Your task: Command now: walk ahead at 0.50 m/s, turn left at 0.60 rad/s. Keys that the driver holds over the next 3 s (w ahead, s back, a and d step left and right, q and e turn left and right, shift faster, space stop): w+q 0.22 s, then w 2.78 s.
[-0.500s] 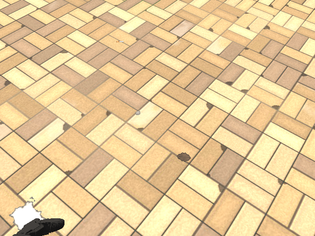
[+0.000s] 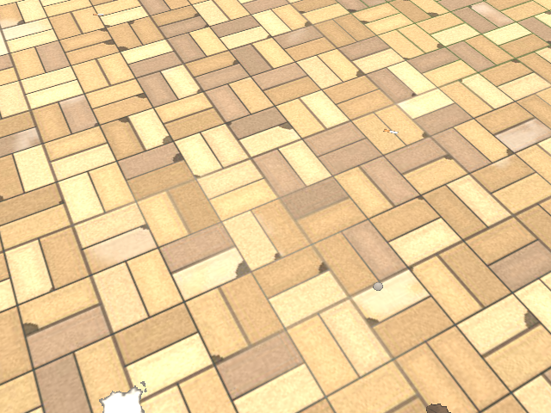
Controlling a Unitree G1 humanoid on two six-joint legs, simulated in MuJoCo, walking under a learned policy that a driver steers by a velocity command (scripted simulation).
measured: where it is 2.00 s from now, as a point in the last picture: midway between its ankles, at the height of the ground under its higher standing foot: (217, 190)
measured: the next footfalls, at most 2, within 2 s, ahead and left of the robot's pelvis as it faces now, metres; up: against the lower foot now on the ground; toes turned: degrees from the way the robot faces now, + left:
left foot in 0.18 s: +0.25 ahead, +0.16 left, +0.00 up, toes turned +10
right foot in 0.70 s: +0.62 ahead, +0.03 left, +0.00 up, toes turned +12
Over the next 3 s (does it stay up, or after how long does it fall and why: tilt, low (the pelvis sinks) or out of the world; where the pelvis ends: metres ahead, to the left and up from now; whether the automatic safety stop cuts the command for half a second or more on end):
stays up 1.69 0.37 0.00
